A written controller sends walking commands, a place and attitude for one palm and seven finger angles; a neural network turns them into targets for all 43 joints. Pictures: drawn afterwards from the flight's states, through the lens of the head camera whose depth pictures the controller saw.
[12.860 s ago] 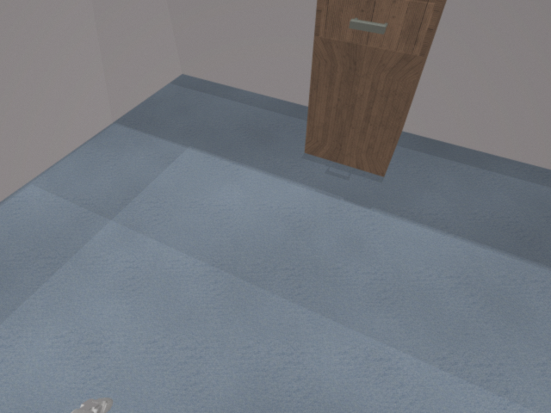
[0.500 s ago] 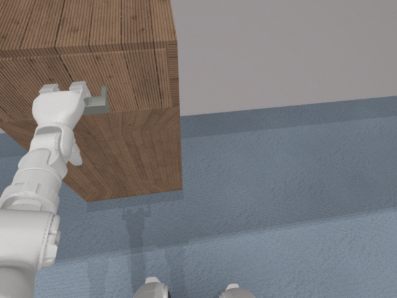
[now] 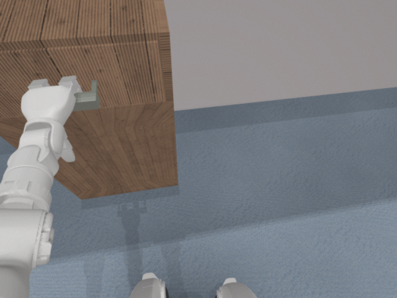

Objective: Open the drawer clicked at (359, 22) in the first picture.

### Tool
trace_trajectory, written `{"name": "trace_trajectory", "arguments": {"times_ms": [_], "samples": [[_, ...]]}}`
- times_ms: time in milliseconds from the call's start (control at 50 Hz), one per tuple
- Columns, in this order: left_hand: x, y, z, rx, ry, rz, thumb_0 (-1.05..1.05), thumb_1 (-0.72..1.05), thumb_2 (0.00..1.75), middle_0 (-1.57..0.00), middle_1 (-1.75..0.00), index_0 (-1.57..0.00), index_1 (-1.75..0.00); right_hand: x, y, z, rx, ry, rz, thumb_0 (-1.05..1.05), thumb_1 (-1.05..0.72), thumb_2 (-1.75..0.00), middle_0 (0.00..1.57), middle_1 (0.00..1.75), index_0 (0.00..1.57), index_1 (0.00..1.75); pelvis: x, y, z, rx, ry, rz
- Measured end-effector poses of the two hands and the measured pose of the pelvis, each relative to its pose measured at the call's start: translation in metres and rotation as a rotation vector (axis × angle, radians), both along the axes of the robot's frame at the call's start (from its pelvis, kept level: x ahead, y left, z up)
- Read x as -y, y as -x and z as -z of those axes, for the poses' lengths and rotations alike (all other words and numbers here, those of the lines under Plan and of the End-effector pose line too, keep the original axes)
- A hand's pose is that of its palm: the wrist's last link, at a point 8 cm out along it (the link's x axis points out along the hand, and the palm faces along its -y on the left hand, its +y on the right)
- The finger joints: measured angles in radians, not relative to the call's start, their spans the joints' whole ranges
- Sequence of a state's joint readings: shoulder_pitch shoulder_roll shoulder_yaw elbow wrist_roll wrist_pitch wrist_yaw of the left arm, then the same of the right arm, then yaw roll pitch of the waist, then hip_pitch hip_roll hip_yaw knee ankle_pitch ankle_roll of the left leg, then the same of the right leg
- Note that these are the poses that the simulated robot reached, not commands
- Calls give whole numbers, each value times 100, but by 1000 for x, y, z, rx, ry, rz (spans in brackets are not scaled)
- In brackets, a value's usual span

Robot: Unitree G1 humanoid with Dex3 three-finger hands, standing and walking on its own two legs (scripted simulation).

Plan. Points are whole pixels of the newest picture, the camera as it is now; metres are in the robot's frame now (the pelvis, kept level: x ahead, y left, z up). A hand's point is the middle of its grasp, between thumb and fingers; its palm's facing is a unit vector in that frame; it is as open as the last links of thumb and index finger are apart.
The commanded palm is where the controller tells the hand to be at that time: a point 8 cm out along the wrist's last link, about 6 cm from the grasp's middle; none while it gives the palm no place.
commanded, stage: close the thumb around the handle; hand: left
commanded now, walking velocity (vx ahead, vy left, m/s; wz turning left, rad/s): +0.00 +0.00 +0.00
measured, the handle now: (65, 95) +0.54 +0.26 +0.03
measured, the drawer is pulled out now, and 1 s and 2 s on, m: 0.00 0.00 0.13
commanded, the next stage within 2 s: pull the drawer open in 0.78 s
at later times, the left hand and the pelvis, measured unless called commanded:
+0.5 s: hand (60, 121) +0.48 +0.27 +0.02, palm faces -0.07 -0.02 -1.00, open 9.0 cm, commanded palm +0.47 +0.25 +0.07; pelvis +0.00 +0.00 +0.00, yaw +1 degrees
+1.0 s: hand (61, 121) +0.48 +0.26 +0.02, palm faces -0.08 -0.03 -1.00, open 6.1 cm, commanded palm +0.46 +0.25 +0.07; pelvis +0.01 +0.00 +0.00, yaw +0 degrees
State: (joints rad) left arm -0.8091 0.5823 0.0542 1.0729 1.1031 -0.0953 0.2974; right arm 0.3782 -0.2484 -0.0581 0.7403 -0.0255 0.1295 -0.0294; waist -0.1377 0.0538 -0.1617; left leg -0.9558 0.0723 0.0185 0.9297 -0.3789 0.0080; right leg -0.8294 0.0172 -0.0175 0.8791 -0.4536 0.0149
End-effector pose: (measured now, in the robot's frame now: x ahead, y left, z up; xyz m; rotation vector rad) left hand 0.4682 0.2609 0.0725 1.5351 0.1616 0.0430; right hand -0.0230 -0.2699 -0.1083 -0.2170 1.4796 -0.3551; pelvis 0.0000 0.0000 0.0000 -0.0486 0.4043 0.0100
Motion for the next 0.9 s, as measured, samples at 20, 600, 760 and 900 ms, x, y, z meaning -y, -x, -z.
{"name": "trace_trajectory", "arguments": {"times_ms": [20, 600, 760, 900], "samples": [[0, 1, 0, 0, -4, 0, 0, -49, 30, -31, -120, -32, -120, 0, -1, 0, 2, -2, 1, 1, -91, -90, 21, 30, 20, 30, 0, 0, 0, 1, 0, 0], [-2, 0, -2, -5, -17, -14, 0, 48, 72, -37, -130, -39, -130, 2, -23, 2, 45, 0, -26, 1, -91, -90, 21, 30, 20, 30, 1, -2, -1, 3, -2, -10], [-2, -1, -1, -8, -17, -13, 0, 63, 76, -35, -133, -39, -134, 0, -15, 1, 24, -7, -8, 1, -91, -90, 21, 30, 20, 30, 1, -4, -1, 5, -2, -4], [-2, 0, -1, -9, -13, -10, 0, 63, 76, -34, -134, -38, -135, -1, -13, 1, 18, -8, -5, 1, -91, -90, 21, 30, 20, 30, 0, -5, -2, 5, -2, -4]]}}
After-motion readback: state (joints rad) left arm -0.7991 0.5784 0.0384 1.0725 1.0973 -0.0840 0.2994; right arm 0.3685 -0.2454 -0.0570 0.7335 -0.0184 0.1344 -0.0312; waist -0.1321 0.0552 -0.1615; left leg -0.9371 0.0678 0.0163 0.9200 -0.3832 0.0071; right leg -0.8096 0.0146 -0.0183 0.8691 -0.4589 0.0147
